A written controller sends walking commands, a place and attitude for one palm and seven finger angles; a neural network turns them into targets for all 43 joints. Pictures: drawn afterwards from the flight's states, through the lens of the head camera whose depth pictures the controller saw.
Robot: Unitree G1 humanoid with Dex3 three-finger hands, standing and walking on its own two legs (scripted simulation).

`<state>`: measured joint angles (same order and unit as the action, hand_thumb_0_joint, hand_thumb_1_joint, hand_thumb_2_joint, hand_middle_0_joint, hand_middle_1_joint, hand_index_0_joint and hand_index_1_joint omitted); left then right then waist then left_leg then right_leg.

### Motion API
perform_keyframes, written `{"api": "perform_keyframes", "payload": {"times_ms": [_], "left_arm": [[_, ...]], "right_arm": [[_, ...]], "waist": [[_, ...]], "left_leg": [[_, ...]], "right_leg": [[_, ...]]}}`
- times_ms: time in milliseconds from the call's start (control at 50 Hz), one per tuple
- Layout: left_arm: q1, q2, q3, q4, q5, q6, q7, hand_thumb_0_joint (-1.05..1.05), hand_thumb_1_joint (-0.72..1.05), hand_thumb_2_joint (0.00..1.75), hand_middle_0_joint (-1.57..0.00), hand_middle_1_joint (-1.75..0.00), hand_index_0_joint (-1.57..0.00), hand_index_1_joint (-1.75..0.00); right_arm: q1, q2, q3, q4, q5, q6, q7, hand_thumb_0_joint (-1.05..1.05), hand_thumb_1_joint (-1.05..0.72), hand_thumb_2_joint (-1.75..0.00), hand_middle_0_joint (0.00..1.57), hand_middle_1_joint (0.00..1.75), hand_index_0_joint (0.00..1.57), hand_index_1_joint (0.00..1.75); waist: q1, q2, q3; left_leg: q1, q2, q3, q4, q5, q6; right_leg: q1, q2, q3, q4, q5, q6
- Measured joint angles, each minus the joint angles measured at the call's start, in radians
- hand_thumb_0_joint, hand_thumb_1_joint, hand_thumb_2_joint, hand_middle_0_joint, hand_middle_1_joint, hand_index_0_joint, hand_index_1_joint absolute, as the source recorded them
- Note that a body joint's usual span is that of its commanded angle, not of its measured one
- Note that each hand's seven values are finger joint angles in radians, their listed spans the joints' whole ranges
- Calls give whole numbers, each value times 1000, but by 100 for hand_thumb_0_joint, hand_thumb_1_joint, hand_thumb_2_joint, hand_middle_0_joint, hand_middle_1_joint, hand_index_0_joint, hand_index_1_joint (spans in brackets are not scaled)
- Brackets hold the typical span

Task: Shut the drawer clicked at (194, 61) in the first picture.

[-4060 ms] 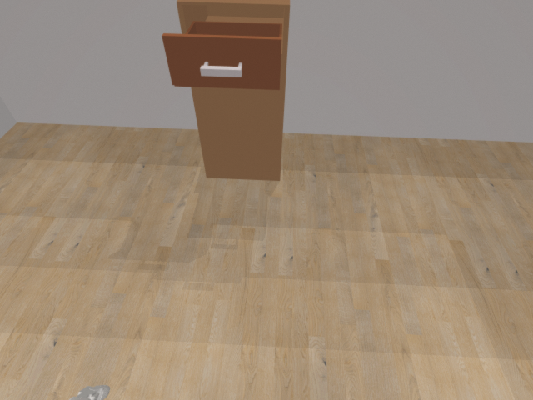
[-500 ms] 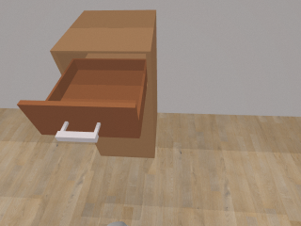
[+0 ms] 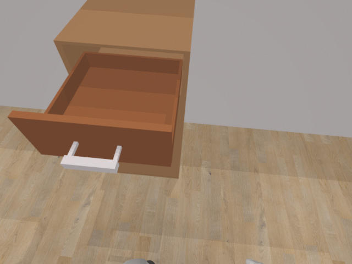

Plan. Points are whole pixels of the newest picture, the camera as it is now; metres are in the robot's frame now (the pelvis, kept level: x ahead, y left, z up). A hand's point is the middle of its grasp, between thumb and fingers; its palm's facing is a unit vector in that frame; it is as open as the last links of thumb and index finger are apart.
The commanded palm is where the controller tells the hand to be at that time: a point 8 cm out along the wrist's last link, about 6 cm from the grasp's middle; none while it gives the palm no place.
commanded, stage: come to a stop and stand still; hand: left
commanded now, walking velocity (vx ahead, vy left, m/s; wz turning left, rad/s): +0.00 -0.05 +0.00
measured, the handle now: (93, 156) +0.33 +0.24 +0.02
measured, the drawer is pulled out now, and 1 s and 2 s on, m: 0.30 0.30 0.30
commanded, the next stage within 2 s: look again from close up in 1.08 s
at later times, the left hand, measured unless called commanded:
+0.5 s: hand out of the picture -0.06 +0.13 -0.15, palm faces +0.13 -0.96 -0.24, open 7.3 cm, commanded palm none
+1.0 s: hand out of the picture -0.07 +0.16 -0.17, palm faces +0.09 -0.99 -0.14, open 7.4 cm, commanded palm none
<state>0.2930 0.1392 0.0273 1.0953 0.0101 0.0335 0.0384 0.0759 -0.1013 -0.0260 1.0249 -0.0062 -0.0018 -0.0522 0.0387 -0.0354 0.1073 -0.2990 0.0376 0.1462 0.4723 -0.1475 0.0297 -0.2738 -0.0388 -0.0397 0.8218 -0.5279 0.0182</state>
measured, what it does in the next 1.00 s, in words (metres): steps on the spot: right foot, then left foot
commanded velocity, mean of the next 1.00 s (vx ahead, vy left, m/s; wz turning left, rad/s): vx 0.06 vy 0.05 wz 0.00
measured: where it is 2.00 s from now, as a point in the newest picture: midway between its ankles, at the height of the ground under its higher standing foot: outside the picture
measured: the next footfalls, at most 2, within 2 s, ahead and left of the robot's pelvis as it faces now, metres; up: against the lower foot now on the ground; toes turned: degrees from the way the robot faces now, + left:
right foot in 0.14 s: -0.01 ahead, -0.14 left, +0.00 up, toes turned -3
left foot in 0.64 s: -0.04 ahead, +0.12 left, +0.00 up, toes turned +6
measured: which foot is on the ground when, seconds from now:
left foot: down 0.00-0.16, up 0.18-0.62, down 0.64-1.00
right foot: up 0.00-0.12, down 0.14-1.00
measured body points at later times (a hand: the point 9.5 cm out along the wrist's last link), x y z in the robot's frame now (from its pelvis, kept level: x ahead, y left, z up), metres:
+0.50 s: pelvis -0.05 -0.05 +0.01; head -0.03 -0.07 +0.46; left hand -0.06 +0.18 -0.13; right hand -0.06 -0.30 -0.15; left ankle -0.09 +0.10 -0.69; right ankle -0.05 -0.14 -0.73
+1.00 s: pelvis -0.05 +0.01 +0.01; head -0.06 +0.02 +0.46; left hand -0.07 +0.22 -0.16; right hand -0.03 -0.22 -0.14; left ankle -0.08 +0.11 -0.73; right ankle -0.05 -0.14 -0.73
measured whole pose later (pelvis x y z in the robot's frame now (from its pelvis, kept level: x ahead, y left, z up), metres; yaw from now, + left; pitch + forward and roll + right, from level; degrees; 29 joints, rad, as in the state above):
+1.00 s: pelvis -0.05 +0.01 +0.01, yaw +2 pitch -2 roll +0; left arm 0.27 0.14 0.01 1.16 0.01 0.01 0.02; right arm 0.25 -0.15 0.00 1.13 -0.01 -0.01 -0.04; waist 0.02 -0.03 0.01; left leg -0.11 0.01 0.07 0.39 -0.26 0.01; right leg -0.16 -0.07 -0.07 0.40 -0.21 0.04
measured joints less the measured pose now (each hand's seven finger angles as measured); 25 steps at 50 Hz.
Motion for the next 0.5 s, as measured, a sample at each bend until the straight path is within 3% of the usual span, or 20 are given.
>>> {"api": "perform_keyframes", "payload": {"times_ms": [80, 140, 220, 280, 380, 500], "left_arm": [[-51, 34, 24, -49, 2, 5, 2, 0, 91, 90, -20, -30, -20, -30], [-55, 58, 31, -73, 6, -12, 0, 0, 91, 90, -20, -30, -20, -30], [-29, 53, 15, -63, 16, -14, -5, 0, 91, 90, -20, -30, -20, -30], [-3, 38, 7, -56, 13, -18, -9, 0, 91, 90, -20, -30, -20, -30], [-3, 4, -3, -56, 9, -35, -18, 1, 91, 90, -20, -30, -20, -30], [4, -2, 8, -49, 11, -44, -15, 1, 92, 90, -21, -30, -21, -30]], "right_arm": [[3, -37, -17, -4, -13, 18, 9, -2, -93, -90, 21, 30, 20, 30], [37, -61, -27, 11, -18, 34, 22, -1, -92, -90, 21, 30, 20, 30], [112, -88, -36, 45, -15, 70, 42, 0, -92, -90, 20, 30, 20, 30], [164, -99, -36, 65, -21, 71, 52, 0, -92, -90, 20, 29, 20, 30], [224, -118, -37, 69, -23, 52, 53, 1, -92, -90, 20, 29, 19, 30], [242, -117, -30, 79, -20, 60, 44, 1, -92, -90, 20, 29, 19, 30]], "waist": [[-20, 30, 1], [-26, 39, -34], [-34, 60, -96], [-26, 46, -133], [-35, 50, -112], [-13, 54, -67]], "left_leg": [[-34, 19, -6, 2, 32, -15], [-63, 28, -13, 30, 37, -36], [-88, 21, -77, 161, -171, -51], [-94, 4, -103, 297, -169, -50], [-75, -1, -119, 387, -141, -66], [-30, 0, -118, 332, -218, -76]], "right_leg": [[-52, -1, 18, 45, 17, -1], [17, -14, 4, -149, 118, -4], [64, 5, -30, -230, 186, -47], [99, 9, -22, -332, 239, -61], [115, 15, -39, -424, 302, -69], [97, 3, -62, -439, 320, -64]]}}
